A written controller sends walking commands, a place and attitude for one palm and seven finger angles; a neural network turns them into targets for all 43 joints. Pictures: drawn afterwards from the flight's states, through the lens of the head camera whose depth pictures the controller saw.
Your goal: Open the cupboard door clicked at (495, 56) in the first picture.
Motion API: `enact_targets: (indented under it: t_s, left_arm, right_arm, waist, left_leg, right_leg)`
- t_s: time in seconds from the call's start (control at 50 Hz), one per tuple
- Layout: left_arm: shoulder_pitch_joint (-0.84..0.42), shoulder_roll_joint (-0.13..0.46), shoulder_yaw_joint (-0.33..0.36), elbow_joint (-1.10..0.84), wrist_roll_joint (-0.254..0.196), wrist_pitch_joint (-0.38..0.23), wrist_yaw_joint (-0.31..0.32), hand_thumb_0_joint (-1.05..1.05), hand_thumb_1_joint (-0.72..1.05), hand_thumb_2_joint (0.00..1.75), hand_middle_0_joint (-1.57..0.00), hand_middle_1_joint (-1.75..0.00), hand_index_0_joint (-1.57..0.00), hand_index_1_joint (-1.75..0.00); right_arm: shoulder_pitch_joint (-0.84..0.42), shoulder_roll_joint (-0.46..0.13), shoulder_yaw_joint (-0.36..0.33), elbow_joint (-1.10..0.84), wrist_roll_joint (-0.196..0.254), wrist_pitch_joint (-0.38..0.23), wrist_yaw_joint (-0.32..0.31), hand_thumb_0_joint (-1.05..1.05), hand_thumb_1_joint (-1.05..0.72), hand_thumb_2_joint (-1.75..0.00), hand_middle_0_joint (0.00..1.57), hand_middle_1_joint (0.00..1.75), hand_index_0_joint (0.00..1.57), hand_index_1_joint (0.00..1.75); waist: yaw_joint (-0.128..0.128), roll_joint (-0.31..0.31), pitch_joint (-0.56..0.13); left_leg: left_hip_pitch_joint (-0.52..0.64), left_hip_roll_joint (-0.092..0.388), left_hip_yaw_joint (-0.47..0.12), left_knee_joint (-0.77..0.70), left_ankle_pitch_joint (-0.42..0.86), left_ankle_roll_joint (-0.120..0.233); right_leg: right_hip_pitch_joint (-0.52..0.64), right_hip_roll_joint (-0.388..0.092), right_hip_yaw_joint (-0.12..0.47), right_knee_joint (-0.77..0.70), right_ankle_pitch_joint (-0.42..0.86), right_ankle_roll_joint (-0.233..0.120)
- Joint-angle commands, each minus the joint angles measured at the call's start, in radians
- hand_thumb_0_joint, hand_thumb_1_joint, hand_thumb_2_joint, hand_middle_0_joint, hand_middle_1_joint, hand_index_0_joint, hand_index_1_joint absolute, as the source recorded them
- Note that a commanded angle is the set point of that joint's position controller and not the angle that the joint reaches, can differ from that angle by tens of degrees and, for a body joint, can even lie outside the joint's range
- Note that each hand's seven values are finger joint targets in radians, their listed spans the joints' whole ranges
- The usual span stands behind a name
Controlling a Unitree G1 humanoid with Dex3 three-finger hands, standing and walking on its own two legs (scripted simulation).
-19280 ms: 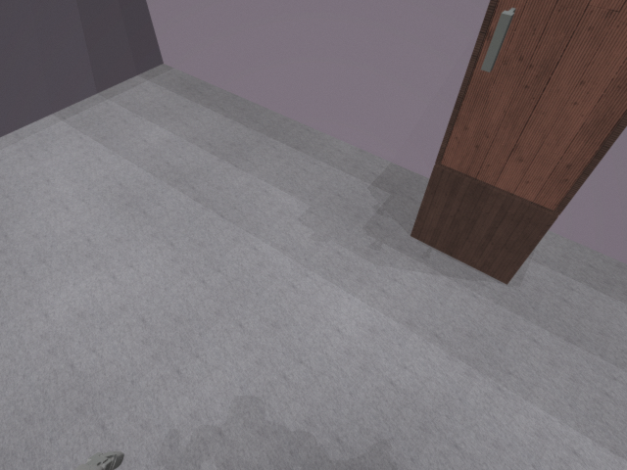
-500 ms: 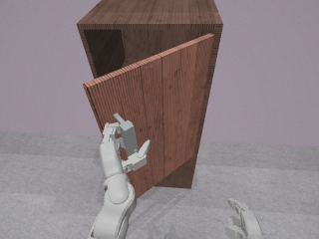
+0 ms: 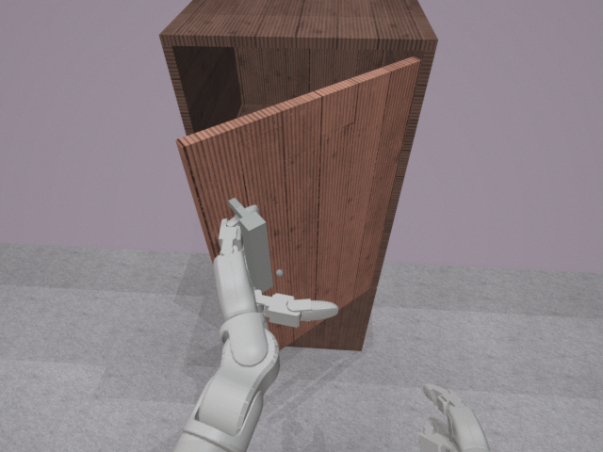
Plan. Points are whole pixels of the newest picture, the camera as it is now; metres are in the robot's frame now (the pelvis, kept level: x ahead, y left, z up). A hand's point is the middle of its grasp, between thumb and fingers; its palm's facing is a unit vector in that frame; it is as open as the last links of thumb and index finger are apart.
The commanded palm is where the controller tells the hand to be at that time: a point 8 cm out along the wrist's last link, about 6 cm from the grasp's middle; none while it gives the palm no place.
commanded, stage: slide the hand sideways off the handle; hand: left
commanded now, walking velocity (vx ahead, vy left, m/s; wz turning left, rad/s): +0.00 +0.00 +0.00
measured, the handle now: (249, 246) +0.36 +0.10 +0.10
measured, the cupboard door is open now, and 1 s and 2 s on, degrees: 40 43 43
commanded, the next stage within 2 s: draw the hand back to the body in 1.30 s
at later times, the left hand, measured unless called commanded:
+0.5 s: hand (276, 297) +0.28 +0.06 +0.10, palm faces -0.06 -1.00 +0.01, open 16.3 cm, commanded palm +0.24 +0.11 +0.10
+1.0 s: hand (221, 336) +0.23 +0.11 +0.10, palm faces +0.02 -1.00 -0.03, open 16.3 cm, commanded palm +0.19 +0.17 +0.10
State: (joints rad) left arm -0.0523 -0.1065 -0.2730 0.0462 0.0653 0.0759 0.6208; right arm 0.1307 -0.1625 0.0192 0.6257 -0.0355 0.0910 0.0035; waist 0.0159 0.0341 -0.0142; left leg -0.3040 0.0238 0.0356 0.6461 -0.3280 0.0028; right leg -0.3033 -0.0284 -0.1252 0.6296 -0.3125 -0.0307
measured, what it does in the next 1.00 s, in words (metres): stands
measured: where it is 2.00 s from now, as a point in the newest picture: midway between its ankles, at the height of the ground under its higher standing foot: outside the picture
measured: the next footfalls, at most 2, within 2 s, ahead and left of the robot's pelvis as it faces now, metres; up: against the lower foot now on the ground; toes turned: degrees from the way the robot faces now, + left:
none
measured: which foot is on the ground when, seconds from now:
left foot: down 0.00-1.00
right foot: down 0.00-1.00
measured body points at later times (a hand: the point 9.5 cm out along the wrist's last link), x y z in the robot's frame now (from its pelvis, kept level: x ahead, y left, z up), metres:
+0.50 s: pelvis +0.00 +0.00 +0.00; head -0.01 -0.01 +0.45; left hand +0.27 +0.11 +0.11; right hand +0.18 -0.21 -0.08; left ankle +0.01 +0.12 -0.72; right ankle +0.02 -0.10 -0.72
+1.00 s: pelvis +0.02 -0.01 +0.00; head +0.03 -0.02 +0.45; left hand +0.22 +0.17 +0.10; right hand +0.22 -0.22 -0.07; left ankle +0.01 +0.12 -0.72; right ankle +0.02 -0.10 -0.72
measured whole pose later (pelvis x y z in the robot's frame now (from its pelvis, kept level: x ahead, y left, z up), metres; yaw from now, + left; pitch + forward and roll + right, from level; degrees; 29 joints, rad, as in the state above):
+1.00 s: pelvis +0.02 -0.01 +0.00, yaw +0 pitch +1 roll +0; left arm 0.49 0.13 -0.07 -0.36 -0.12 -0.10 -0.04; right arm 0.22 -0.22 0.03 0.48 0.01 -0.08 -0.03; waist 0.03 0.04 -0.03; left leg -0.32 0.04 0.04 0.67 -0.38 -0.01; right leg -0.32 -0.02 -0.12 0.67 -0.36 -0.04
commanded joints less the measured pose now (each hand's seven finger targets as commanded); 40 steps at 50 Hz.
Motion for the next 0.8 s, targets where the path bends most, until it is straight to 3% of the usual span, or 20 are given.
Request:
enact_targets:
  t_s: [0.0, 0.08, 0.1, 0.12, 0.14, 0.18, 0.22, 0.28, 0.34, 0.38, 0.42, 0.48, 0.6, 0.78]
  left_arm:
    - [-0.268, -0.158, -0.023, -0.216, 0.033, -0.046, 0.013, 0.00, -0.50, 0.30, -0.15, -0.30, -0.15, -0.30]
    - [-0.294, -0.179, -0.041, -0.229, 0.032, -0.043, 0.013, 0.00, -0.50, 0.30, -0.15, -0.30, -0.15, -0.30]
    - [-0.283, -0.086, -0.232, -0.216, 0.108, -0.093, -0.195, 0.00, -0.50, 0.30, -0.15, -0.30, -0.15, -0.30]
    - [-0.350, -0.011, -0.151, -0.287, 0.070, -0.148, -0.304, 0.00, -0.50, 0.30, -0.15, -0.30, -0.15, -0.30]
    - [-0.338, 0.025, -0.141, -0.316, 0.053, -0.182, -0.386, 0.00, -0.50, 0.30, -0.15, -0.30, -0.15, -0.30]
    - [-0.326, 0.027, -0.159, -0.290, -0.006, -0.217, -0.529, 0.00, -0.50, 0.30, -0.15, -0.30, -0.15, -0.30]
    - [-0.317, 0.029, -0.106, -0.286, -0.096, -0.215, -0.588, 0.00, -0.50, 0.30, -0.15, -0.30, -0.15, -0.30]
    - [-0.206, 0.052, -0.006, -0.285, -0.160, -0.184, -0.564, 0.00, -0.50, 0.30, -0.15, -0.30, -0.15, -0.30]
    - [-0.138, 0.084, 0.039, -0.322, -0.145, -0.173, -0.519, 0.00, -0.50, 0.30, -0.15, -0.30, -0.15, -0.30]
    - [-0.093, 0.090, 0.037, -0.348, -0.124, -0.167, -0.503, 0.00, -0.50, 0.30, -0.15, -0.30, -0.15, -0.30]
    - [-0.077, 0.110, 0.042, -0.358, -0.100, -0.166, -0.494, 0.00, -0.50, 0.30, -0.15, -0.30, -0.15, -0.30]
    - [0.003, 0.151, 0.091, -0.383, -0.100, -0.165, -0.503, 0.00, -0.50, 0.30, -0.15, -0.30, -0.15, -0.30]
    - [0.135, 0.185, 0.139, -0.482, -0.119, -0.162, -0.521, 0.00, -0.50, 0.30, -0.15, -0.30, -0.15, -0.30]
    - [0.384, 0.233, 0.186, -0.643, -0.155, -0.211, -0.591, 0.00, -0.50, 0.30, -0.15, -0.30, -0.15, -0.30]
  right_arm:
    - [-0.155, -0.092, -0.030, -0.170, -0.001, -0.046, 0.006, 0.00, -0.90, -0.90, 0.20, 0.30, 0.20, 0.30]
    - [-0.157, -0.092, -0.029, -0.172, -0.002, -0.049, 0.012, 0.00, -0.90, -0.90, 0.20, 0.30, 0.20, 0.30]
    - [-0.060, -0.122, -0.028, -0.154, 0.002, -0.040, 0.014, 0.00, -0.90, -0.90, 0.20, 0.30, 0.20, 0.30]
    - [-0.052, -0.121, -0.037, -0.185, 0.013, -0.042, 0.001, 0.00, -0.90, -0.90, 0.20, 0.30, 0.20, 0.30]
    - [-0.048, -0.121, -0.034, -0.205, 0.015, -0.051, -0.011, 0.00, -0.90, -0.90, 0.20, 0.30, 0.20, 0.30]
    - [-0.039, -0.120, -0.019, -0.225, 0.032, -0.077, -0.023, 0.00, -0.90, -0.90, 0.20, 0.30, 0.20, 0.30]
    - [-0.058, -0.116, -0.006, -0.248, 0.050, -0.107, -0.034, 0.00, -0.90, -0.90, 0.20, 0.30, 0.20, 0.30]
    - [-0.077, -0.116, 0.002, -0.258, 0.056, -0.138, -0.039, 0.00, -0.90, -0.90, 0.20, 0.30, 0.20, 0.30]
    - [-0.074, -0.119, -0.001, -0.261, 0.054, -0.153, -0.027, 0.00, -0.90, -0.90, 0.20, 0.30, 0.20, 0.30]
    - [-0.071, -0.117, 0.001, -0.267, 0.051, -0.155, -0.018, 0.00, -0.90, -0.90, 0.20, 0.30, 0.20, 0.30]
    - [-0.070, -0.118, 0.000, -0.272, 0.048, -0.153, -0.014, 0.00, -0.90, -0.90, 0.20, 0.30, 0.20, 0.30]
    - [-0.071, -0.117, 0.000, -0.281, 0.044, -0.149, -0.015, 0.00, -0.90, -0.90, 0.20, 0.30, 0.20, 0.30]
    - [-0.065, -0.115, -0.001, -0.297, 0.044, -0.147, -0.017, 0.00, -0.90, -0.90, 0.20, 0.30, 0.20, 0.30]
    - [-0.022, -0.125, -0.014, -0.316, 0.045, -0.183, -0.018, 0.00, -0.90, -0.90, 0.20, 0.30, 0.20, 0.30]
  waist:
    - [0.012, -0.079, -0.202]
    - [0.003, -0.081, -0.198]
    - [-0.089, -0.157, -0.107]
    - [-0.060, -0.099, -0.199]
    - [-0.047, -0.050, -0.257]
    - [-0.063, -0.056, -0.228]
    - [-0.054, -0.043, -0.188]
    - [-0.015, -0.100, -0.168]
    - [0.005, -0.115, -0.166]
    - [0.009, -0.084, -0.158]
    - [0.010, -0.084, -0.136]
    - [0.024, -0.082, -0.140]
    - [0.026, -0.072, -0.146]
    - [0.016, -0.055, -0.168]
  left_leg:
    - [0.054, -0.017, -0.062, -0.090, 0.168, 0.002]
    - [0.050, -0.018, -0.061, -0.082, 0.153, 0.003]
    - [0.074, -0.016, -0.070, -0.086, 0.173, 0.020]
    - [0.084, -0.019, -0.063, -0.082, 0.184, 0.023]
    - [0.107, -0.025, -0.058, -0.071, 0.201, 0.028]
    - [0.101, -0.030, -0.063, -0.068, 0.173, 0.032]
    - [0.085, -0.029, -0.072, -0.084, 0.102, 0.026]
    - [0.059, -0.029, -0.075, -0.112, 0.059, 0.018]
    - [0.062, -0.023, -0.070, -0.130, 0.078, 0.014]
    - [0.058, -0.024, -0.060, -0.131, 0.085, 0.014]
    - [0.055, -0.022, -0.054, -0.134, 0.086, 0.015]
    - [0.054, -0.025, -0.034, -0.131, 0.104, 0.017]
    - [0.062, -0.024, -0.023, -0.126, 0.165, 0.017]
    - [0.056, -0.027, -0.018, -0.073, 0.252, 0.022]
  right_leg:
    - [0.032, 0.022, 0.038, -0.096, 0.095, -0.019]
    - [0.013, 0.021, 0.039, -0.094, 0.076, -0.017]
    - [-0.032, 0.016, 0.076, -0.089, 0.144, -0.008]
    - [-0.004, 0.017, 0.074, -0.070, 0.180, -0.013]
    - [0.022, 0.016, 0.080, -0.055, 0.214, -0.017]
    - [0.010, 0.015, 0.072, -0.059, 0.207, -0.015]
    - [-0.007, 0.020, 0.063, -0.083, 0.123, -0.011]
    - [0.011, 0.024, 0.058, -0.113, 0.053, -0.003]
    - [0.030, 0.024, 0.054, -0.111, 0.061, -0.002]
    - [0.033, 0.023, 0.057, -0.111, 0.067, -0.003]
    - [0.033, 0.021, 0.063, -0.115, 0.066, -0.004]
    - [0.060, 0.021, 0.076, -0.125, 0.097, -0.003]
    - [0.097, 0.023, 0.075, -0.118, 0.189, 0.000]
    - [0.091, 0.026, 0.072, -0.070, 0.344, 0.011]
